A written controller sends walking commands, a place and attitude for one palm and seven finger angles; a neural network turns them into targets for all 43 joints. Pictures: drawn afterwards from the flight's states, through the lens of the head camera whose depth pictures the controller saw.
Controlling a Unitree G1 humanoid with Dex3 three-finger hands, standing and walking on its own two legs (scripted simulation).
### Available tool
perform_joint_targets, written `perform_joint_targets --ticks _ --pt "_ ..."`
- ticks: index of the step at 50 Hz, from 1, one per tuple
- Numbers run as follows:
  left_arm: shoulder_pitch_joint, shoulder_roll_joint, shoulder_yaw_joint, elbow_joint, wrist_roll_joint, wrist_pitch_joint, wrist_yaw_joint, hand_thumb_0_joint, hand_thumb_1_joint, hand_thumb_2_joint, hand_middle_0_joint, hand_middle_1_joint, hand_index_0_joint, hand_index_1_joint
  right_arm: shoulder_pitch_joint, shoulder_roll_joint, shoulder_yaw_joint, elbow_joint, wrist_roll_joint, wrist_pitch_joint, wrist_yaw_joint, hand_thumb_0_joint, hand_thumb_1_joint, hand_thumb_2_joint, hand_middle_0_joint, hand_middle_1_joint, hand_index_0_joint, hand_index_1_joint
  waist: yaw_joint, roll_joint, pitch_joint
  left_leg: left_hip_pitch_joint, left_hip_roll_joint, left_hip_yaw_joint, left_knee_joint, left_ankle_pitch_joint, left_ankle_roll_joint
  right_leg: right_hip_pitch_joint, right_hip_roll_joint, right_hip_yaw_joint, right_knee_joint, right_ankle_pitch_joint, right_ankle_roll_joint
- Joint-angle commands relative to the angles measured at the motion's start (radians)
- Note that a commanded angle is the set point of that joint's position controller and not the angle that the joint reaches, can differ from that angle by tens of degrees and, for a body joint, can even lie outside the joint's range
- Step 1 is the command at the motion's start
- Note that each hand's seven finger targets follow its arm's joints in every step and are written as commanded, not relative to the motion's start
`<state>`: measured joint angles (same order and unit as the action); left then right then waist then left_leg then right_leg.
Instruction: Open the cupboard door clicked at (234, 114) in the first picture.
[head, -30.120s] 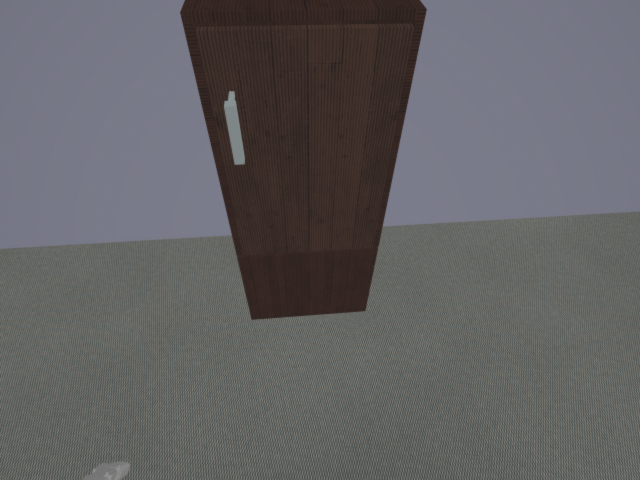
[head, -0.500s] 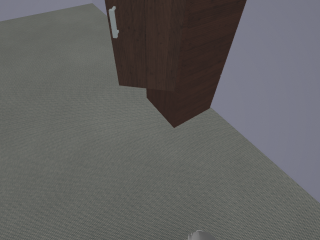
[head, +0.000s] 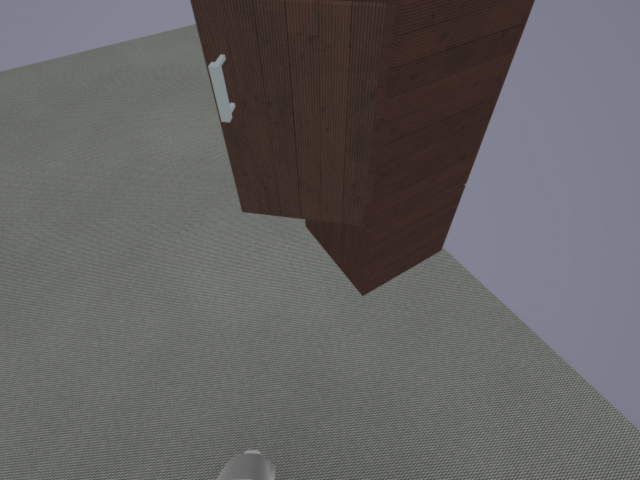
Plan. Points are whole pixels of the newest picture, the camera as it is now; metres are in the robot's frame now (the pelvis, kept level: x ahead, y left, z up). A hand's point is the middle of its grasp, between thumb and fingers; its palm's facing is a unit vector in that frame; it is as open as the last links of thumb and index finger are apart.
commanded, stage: take the last steps up to it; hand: left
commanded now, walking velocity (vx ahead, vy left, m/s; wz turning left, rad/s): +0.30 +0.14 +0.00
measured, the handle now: (224, 88) +0.85 +0.26 +0.04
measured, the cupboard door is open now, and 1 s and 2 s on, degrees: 48 48 48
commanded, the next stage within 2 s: come to a stop and stand still in 0.44 s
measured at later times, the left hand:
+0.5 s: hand (156, 403) +0.25 +0.29 -0.18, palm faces +0.02 -0.98 -0.18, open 7.3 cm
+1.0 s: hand (163, 353) +0.34 +0.31 -0.20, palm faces -0.01 -0.99 -0.17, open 7.3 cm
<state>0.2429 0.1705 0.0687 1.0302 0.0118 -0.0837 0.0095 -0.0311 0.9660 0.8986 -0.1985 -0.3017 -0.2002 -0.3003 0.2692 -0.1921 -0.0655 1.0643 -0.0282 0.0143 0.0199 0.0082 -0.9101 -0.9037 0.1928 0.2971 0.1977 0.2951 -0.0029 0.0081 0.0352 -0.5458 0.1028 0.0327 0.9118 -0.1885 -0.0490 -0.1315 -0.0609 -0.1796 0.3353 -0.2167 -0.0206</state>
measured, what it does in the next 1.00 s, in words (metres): walks ahead: left foot, then right foot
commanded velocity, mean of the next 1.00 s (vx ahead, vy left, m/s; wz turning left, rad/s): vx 0.03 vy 0.01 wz -0.03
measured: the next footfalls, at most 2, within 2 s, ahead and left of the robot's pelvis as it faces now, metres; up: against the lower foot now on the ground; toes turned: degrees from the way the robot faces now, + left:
left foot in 0.20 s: +0.22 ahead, +0.18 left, +0.00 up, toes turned +6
right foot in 0.62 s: +0.33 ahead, -0.01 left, +0.00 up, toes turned -8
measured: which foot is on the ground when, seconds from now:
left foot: up 0.00-0.18, down 0.20-0.66, up 0.68-0.86, down 0.88-1.00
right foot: down 0.00-0.20, up 0.22-0.60, down 0.62-0.90, up 0.92-1.00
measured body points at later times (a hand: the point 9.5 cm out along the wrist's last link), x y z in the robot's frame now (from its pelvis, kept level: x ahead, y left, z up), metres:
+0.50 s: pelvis +0.19 +0.11 -0.01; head +0.22 +0.11 +0.44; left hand +0.25 +0.34 -0.16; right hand +0.22 -0.13 -0.16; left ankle +0.18 +0.18 -0.75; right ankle +0.23 -0.01 -0.70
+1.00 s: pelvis +0.26 +0.14 -0.02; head +0.30 +0.16 +0.43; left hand +0.34 +0.36 -0.18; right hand +0.27 -0.09 -0.16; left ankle +0.26 +0.23 -0.75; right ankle +0.24 +0.00 -0.71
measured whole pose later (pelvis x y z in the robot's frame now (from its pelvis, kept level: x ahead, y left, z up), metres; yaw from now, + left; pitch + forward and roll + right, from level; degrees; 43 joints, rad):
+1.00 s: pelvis +0.26 +0.14 -0.02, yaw -3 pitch +1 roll -1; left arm 0.15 0.19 0.05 1.02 0.01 0.06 0.02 0.01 0.91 0.90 -0.20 -0.30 -0.20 -0.30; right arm 0.25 -0.13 -0.03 1.03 -0.03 0.02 -0.04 0.01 -0.91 -0.90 0.20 0.30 0.20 0.30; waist -0.01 -0.05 0.06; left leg -0.26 0.01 0.07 0.55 -0.30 0.04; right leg -0.39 -0.03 -0.01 0.85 -0.45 0.01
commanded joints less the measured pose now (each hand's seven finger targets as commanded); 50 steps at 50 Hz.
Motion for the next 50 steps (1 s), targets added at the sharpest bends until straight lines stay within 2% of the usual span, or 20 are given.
perform_joint_targets --ticks 1,6,8,9,10,11,13,18,26,29,30,31,32,33,35,39,42,44,45,50 --pt "0.12 0.125 0.01 0.021 0.011 -0.009 -0.005 0.0 0.9 0.9 -0.2 -0.3 -0.2 -0.3 -0.077 0.002 0.006 -0.087 0.0 -0.024 0.022 0.0 -0.9 -0.9 0.2 0.3 0.2 0.3 0.039 -0.161 0.034 -0.03 -0.007 0.048 -0.163 0.038 -0.005 0.044 -0.254 0.132 -0.159 0.196 -0.091" --pt "0.137 0.172 0.016 0.047 0.017 0.008 0.0 0.0 0.9 0.9 -0.2 -0.3 -0.2 -0.3 -0.16 -0.029 0.01 -0.13 0.006 -0.043 0.03 0.0 -0.9 -0.9 0.2 0.3 0.2 0.3 0.042 -0.192 0.053 0.125 -0.05 0.077 -0.336 -0.026 0.029 0.034 -0.279 0.136 -0.081 0.205 -0.071" --pt "0.111 0.17 0.018 0.044 0.013 0.017 0.0 0.0 0.9 0.9 -0.2 -0.3 -0.2 -0.3 -0.032 -0.074 0.002 -0.093 0.001 -0.054 0.018 0.0 -0.9 -0.9 0.2 0.3 0.2 0.3 -0.035 -0.123 0.014 0.38 -0.088 0.109 -0.451 -0.009 0.047 -0.07 -0.224 0.081 0.083 0.225 -0.038" --pt "0.121 0.142 0.009 0.035 0.012 0.02 -0.007 0.0 0.9 0.9 -0.2 -0.3 -0.2 -0.3 0.095 -0.15 -0.016 -0.058 -0.004 -0.058 0.006 0.0 -0.9 -0.9 0.2 0.3 0.2 0.3 -0.083 0.04 -0.062 0.592 -0.022 0.043 -0.457 -0.018 0.079 -0.195 -0.157 0.036 0.312 0.152 -0.015" --pt "0.146 0.078 -0.001 0.005 0.003 0.023 -0.012 0.0 0.9 0.9 -0.2 -0.3 -0.2 -0.3 0.226 -0.263 -0.044 -0.034 -0.019 -0.062 -0.012 0.0 -0.9 -0.9 0.2 0.3 0.2 0.3 -0.119 0.304 -0.147 0.755 0.231 -0.303 -0.528 0.01 0.18 -0.416 -0.017 -0.035 0.621 -0.292 0.027" --pt "0.081 0.075 -0.009 -0.031 0.008 0.023 -0.006 0.0 0.9 0.9 -0.2 -0.3 -0.2 -0.3 0.263 -0.274 -0.041 -0.029 -0.012 -0.05 -0.025 0.0 -0.9 -0.9 0.2 0.3 0.2 0.3 -0.132 0.245 -0.154 0.717 0.306 -0.397 -0.612 0.015 0.249 -0.492 0.001 0.069 0.843 -0.4 0.002" --pt "0.018 0.069 -0.007 -0.033 0.004 0.029 -0.006 0.0 0.9 0.9 -0.2 -0.3 -0.2 -0.3 0.104 -0.191 -0.017 -0.073 -0.002 -0.058 -0.037 0.0 -0.9 -0.9 0.2 0.3 0.2 0.3 -0.07 0.186 -0.089 0.518 0.28 -0.326 -0.661 -0.076 0.26 -0.536 -0.068 0.156 0.986 -0.25 -0.009" --pt "0.082 0.03 -0.011 0.001 0.012 0.06 -0.018 0.0 0.9 0.9 -0.2 -0.3 -0.2 -0.3 0.036 -0.098 0.016 -0.071 0.002 -0.086 -0.044 0.0 -0.9 -0.9 0.2 0.3 0.2 0.3 0.015 0.08 -0.04 0.409 0.183 -0.095 -0.715 0.191 0.229 -0.434 -0.081 0.142 0.788 -0.112 0.017" --pt "-0.057 0.035 -0.017 -0.059 0.012 0.065 -0.017 0.0 0.9 0.9 -0.2 -0.3 -0.2 -0.3 0.091 -0.097 0.02 -0.026 -0.007 -0.076 -0.043 0.0 -0.9 -0.9 0.2 0.3 0.2 0.3 0.006 0.067 0.0 0.434 0.163 -0.031 -0.672 0.346 0.233 -0.3 -0.029 0.1 0.413 -0.053 0.005" --pt "-0.025 0.05 -0.023 -0.044 0.011 0.058 -0.008 0.0 0.9 0.9 -0.2 -0.3 -0.2 -0.3 0.087 -0.075 0.034 -0.003 0.0 -0.067 -0.053 0.0 -0.9 -0.9 0.2 0.3 0.2 0.3 0.033 -0.003 0.0 0.385 0.12 0.001 -0.517 0.489 0.166 -0.097 0.003 0.099 0.201 0.083 0.002" --pt "0.042 0.082 -0.02 -0.022 0.009 0.05 -0.001 0.0 0.9 0.9 -0.2 -0.3 -0.2 -0.3 0.083 -0.062 0.041 -0.001 0.008 -0.068 -0.057 0.0 -0.9 -0.9 0.2 0.3 0.2 0.3 0.06 -0.058 -0.039 0.332 0.059 0.037 -0.42 0.467 0.105 0.048 -0.032 0.154 0.123 0.386 -0.001" --pt "0.1 0.141 -0.014 -0.004 0.006 0.043 0.01 0.0 0.9 0.9 -0.2 -0.3 -0.2 -0.3 0.103 -0.06 0.037 -0.004 0.021 -0.061 -0.058 0.0 -0.9 -0.9 0.2 0.3 0.2 0.3 0.055 -0.112 -0.101 0.223 -0.021 0.053 -0.343 0.22 0.046 0.186 -0.174 0.331 0.156 0.766 -0.08" --pt "0.089 0.193 -0.017 0.005 -0.002 0.046 0.015 0.0 0.9 0.9 -0.2 -0.3 -0.2 -0.3 0.139 -0.06 0.035 0.001 0.032 -0.044 -0.055 0.0 -0.9 -0.9 0.2 0.3 0.2 0.3 0.023 -0.117 -0.102 0.218 -0.075 0.049 -0.3 -0.096 0.009 0.156 -0.309 0.371 0.147 0.947 -0.177" --pt "0.072 0.198 -0.015 -0.005 -0.005 0.048 0.024 0.0 0.9 0.9 -0.2 -0.3 -0.2 -0.3 0.143 -0.036 0.034 0.009 0.034 -0.023 -0.058 0.0 -0.9 -0.9 0.2 0.3 0.2 0.3 0.022 -0.163 -0.147 0.237 -0.081 0.047 -0.207 -0.332 -0.001 0.133 -0.344 0.393 0.114 1.008 -0.233" --pt "0.008 0.182 -0.012 -0.021 0.002 0.06 0.042 0.0 0.9 0.9 -0.2 -0.3 -0.2 -0.3 0.106 -0.033 0.028 0.005 0.034 0.003 -0.064 0.0 -0.9 -0.9 0.2 0.3 0.2 0.3 0.022 -0.214 -0.127 0.207 -0.07 -0.001 -0.09 -0.416 0.009 0.087 -0.325 0.355 0.106 1.039 -0.237" --pt "-0.068 0.184 0.006 -0.047 0.005 0.078 0.044 0.0 0.9 0.9 -0.2 -0.3 -0.2 -0.3 0.11 -0.019 0.02 0.011 0.031 0.022 -0.056 0.0 -0.9 -0.9 0.2 0.3 0.2 0.3 -0.002 -0.128 -0.131 0.22 -0.082 0.015 -0.185 -0.301 -0.004 0.072 -0.261 0.262 0.119 0.882 -0.184" --pt "-0.104 0.168 0.008 -0.06 -0.001 0.092 0.035 0.0 0.9 0.9 -0.2 -0.3 -0.2 -0.3 0.154 -0.014 0.013 0.018 0.022 0.021 -0.049 0.0 -0.9 -0.9 0.2 0.3 0.2 0.3 -0.033 -0.135 -0.095 0.347 -0.07 0.032 -0.43 -0.038 0.003 -0.084 -0.194 0.224 0.164 0.515 -0.097" --pt "-0.071 0.081 -0.006 -0.084 -0.01 0.114 0.023 0.0 0.9 0.9 -0.2 -0.3 -0.2 -0.3 0.11 -0.106 0.0 -0.031 0.006 0.003 -0.052 0.0 -0.9 -0.9 0.2 0.3 0.2 0.3 -0.003 0.201 -0.058 0.291 0.187 -0.258 -0.609 0.215 0.133 -0.208 -0.009 0.11 0.317 -0.081 0.031" --pt "-0.079 0.079 -0.004 -0.095 -0.008 0.122 0.025 0.0 0.9 0.9 -0.2 -0.3 -0.2 -0.3 0.072 -0.139 -0.006 -0.061 -0.003 0.002 -0.058 0.0 -0.9 -0.9 0.2 0.3 0.2 0.3 -0.013 0.208 -0.022 0.205 0.259 -0.329 -0.662 0.178 0.216 -0.206 0.037 0.129 0.465 -0.286 0.034" --pt "-0.045 0.065 -0.001 -0.054 -0.003 0.119 0.011 0.0 0.9 0.9 -0.2 -0.3 -0.2 -0.3 0.007 -0.113 0.008 -0.069 -0.005 -0.022 -0.079 0.0 -0.9 -0.9 0.2 0.3 0.2 0.3 -0.001 0.125 -0.04 0.367 0.197 -0.196 -0.582 0.421 0.223 -0.28 0.024 0.199 0.571 -0.261 0.034"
